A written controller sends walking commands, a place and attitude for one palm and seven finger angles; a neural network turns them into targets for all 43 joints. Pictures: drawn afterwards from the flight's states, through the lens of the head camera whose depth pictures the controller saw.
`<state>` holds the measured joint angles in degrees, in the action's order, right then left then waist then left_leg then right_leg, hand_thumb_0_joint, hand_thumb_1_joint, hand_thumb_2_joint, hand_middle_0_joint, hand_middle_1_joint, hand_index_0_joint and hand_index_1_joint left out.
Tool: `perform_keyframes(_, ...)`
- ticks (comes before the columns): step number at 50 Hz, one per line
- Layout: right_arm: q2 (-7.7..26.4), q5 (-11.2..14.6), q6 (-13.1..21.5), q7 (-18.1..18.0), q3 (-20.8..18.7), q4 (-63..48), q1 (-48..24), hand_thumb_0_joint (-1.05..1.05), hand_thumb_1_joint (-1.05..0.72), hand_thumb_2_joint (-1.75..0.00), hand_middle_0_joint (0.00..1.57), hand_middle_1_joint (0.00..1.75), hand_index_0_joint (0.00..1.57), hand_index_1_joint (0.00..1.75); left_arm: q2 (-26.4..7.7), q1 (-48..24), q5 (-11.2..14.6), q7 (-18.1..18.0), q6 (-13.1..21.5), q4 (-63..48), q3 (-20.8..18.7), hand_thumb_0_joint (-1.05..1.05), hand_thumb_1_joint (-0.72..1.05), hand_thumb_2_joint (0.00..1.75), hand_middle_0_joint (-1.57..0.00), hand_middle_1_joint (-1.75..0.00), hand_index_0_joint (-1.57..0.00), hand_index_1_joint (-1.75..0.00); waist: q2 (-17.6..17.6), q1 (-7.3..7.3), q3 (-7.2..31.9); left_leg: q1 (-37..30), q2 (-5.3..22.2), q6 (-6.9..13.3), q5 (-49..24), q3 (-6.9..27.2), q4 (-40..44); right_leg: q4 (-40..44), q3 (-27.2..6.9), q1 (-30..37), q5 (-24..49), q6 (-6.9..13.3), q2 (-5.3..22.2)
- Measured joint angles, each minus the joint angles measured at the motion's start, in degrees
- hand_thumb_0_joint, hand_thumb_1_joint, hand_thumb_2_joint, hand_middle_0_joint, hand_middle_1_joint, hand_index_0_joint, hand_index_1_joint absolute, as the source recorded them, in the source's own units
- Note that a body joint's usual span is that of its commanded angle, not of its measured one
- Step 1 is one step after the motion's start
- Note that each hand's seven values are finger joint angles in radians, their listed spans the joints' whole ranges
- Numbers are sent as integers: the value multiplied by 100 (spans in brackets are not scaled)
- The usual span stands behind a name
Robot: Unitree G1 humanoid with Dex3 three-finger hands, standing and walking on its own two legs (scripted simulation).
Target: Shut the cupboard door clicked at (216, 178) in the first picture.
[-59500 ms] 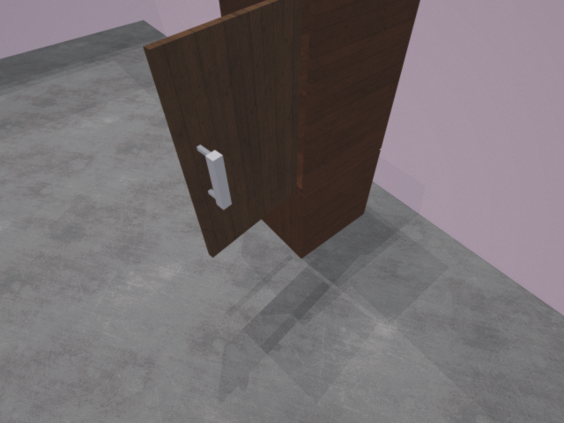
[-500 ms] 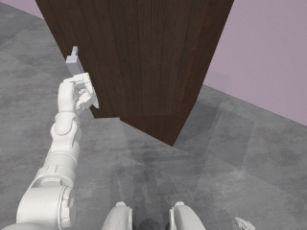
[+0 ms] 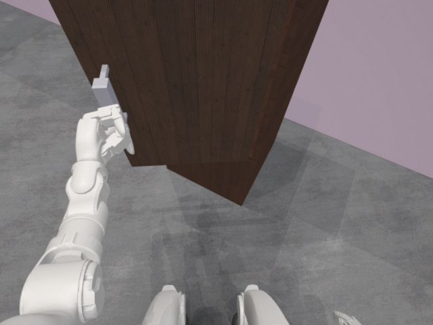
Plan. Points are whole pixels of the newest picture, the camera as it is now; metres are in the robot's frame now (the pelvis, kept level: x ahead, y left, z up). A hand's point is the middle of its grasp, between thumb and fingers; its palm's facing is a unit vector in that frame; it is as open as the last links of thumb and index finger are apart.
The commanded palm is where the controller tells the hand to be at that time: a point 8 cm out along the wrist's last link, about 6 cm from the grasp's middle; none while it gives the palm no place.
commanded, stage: push the door shut along its arc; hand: left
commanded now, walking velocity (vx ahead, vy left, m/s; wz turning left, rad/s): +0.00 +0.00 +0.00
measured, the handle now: (114, 103) +0.54 +0.19 +0.05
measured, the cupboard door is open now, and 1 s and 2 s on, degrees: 33 15 8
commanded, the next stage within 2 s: pull the fist back off the door in 1.46 s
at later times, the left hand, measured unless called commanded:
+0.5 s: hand (130, 117) +0.50 +0.16 +0.05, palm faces -0.08 -1.00 -0.02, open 3.1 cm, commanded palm +0.49 +0.20 +0.05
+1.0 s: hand (149, 90) +0.56 +0.12 +0.06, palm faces -0.21 -0.98 -0.02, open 3.1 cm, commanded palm +0.57 +0.16 +0.05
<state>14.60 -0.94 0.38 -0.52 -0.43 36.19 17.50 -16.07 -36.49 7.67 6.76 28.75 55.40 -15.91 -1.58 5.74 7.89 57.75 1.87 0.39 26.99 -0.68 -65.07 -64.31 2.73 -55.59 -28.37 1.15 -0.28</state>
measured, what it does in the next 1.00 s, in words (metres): stands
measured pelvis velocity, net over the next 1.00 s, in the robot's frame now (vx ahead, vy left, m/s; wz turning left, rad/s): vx -0.01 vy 0.01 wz -0.03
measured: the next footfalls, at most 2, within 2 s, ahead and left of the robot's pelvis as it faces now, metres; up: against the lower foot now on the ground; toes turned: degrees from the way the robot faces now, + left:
none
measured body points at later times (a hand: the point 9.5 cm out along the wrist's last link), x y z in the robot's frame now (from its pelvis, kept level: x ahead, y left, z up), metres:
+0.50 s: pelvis -0.01 +0.01 -0.01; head +0.12 +0.02 +0.42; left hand +0.49 +0.21 +0.06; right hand +0.02 -0.26 -0.13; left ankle +0.04 +0.12 -0.65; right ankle +0.02 -0.11 -0.65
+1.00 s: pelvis -0.01 +0.01 -0.03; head +0.16 +0.03 +0.38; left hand +0.57 +0.18 +0.06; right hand -0.04 -0.25 -0.14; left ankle +0.04 +0.12 -0.65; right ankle +0.02 -0.11 -0.65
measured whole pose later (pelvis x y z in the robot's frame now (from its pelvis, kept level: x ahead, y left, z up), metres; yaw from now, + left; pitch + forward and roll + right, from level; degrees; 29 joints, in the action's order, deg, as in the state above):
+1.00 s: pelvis -0.01 +0.01 -0.03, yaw -2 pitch +28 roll -4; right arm 15.9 -1.6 1.2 0.2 2.8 36.8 22.1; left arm -33.4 -68.6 2.0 17.5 19.8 76.3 -18.4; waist -3.7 15.0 6.8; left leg 74.0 3.0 1.3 28.8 1.2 -74.4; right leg -70.5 4.3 -70.2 -28.7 0.6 -1.4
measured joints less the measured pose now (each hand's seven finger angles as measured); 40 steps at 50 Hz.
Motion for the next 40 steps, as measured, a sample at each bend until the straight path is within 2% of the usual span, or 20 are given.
perform_keyframes(9, -7, 6, -18, -4, 84, -59, -99, 0, -91, -90, 20, 30, 20, 30, -178, -493, -115, 180, -55, 467, -14, 1, 90, 90, -130, -151, -130, -150, -2, 88, -1, 176, -12, 24, 38, 31, -138, -98, 28, -142, -30, -21, 12)
perform_keyframes(20, 38, 17, -50, 7, 110, 86, 133, 0, -91, -90, 20, 30, 20, 30, -598, -1106, -55, 549, -168, 956, -105, 1, 90, 90, -131, -150, -132, -150, -67, 227, -30, 510, 0, 44, 80, 81, -344, -233, 73, -428, -46, -36, 0)
perform_keyframes(32, 113, -2, -39, 32, 136, 174, 379, 0, -91, -90, 20, 30, 20, 30, -968, -1796, -137, 831, -393, 1381, -178, 1, 90, 90, -130, -150, -131, -150, -117, 485, -47, 833, 43, 67, 91, 112, -493, -300, 97, -716, -8, -48, -45)
perform_keyframes(40, 128, -33, 7, 64, 194, 132, 440, 0, -91, -90, 20, 30, 20, 30, -1311, -2322, -313, 943, -560, 1679, -205, 1, 90, 90, -130, -150, -130, -150, -155, 667, -71, 1128, 78, 76, 115, 144, -653, -405, 124, -985, -3, -51, -80)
